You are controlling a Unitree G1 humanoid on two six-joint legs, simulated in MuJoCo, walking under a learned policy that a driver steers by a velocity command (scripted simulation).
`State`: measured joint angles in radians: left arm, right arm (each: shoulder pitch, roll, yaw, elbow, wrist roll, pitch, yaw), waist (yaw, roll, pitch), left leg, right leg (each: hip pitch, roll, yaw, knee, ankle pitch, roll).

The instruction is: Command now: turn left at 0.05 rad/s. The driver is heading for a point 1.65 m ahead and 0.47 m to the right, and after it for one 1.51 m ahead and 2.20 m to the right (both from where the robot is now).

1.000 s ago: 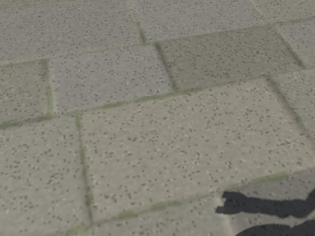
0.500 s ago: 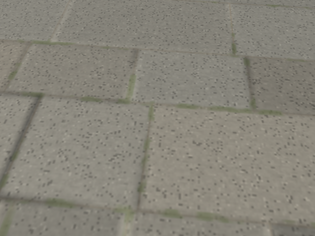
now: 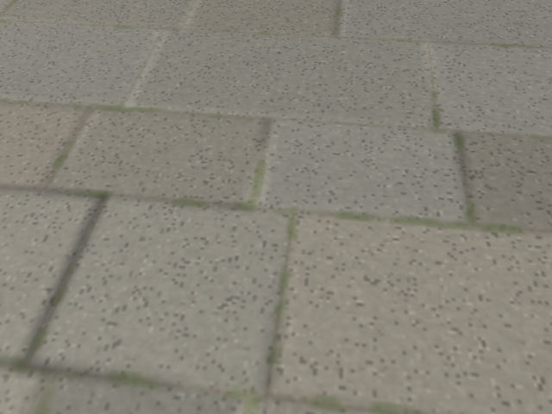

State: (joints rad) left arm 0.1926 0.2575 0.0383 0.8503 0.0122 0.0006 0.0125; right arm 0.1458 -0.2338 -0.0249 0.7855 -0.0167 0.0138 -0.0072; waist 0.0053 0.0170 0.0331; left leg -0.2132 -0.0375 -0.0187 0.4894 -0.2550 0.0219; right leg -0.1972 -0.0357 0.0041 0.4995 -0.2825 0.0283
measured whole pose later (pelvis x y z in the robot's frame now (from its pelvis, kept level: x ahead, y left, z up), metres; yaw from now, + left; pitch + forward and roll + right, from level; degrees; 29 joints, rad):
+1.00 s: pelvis +0.14 +0.00 +0.00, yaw +0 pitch +1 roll +0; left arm 0.04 0.27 0.03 0.87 -0.02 -0.09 -0.03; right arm 0.48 -0.19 -0.02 1.09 0.00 -0.08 -0.01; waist -0.08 -0.03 0.02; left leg 0.10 -0.02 0.00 0.19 -0.31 0.03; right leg -0.64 -0.07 -0.04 0.77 -0.11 -0.01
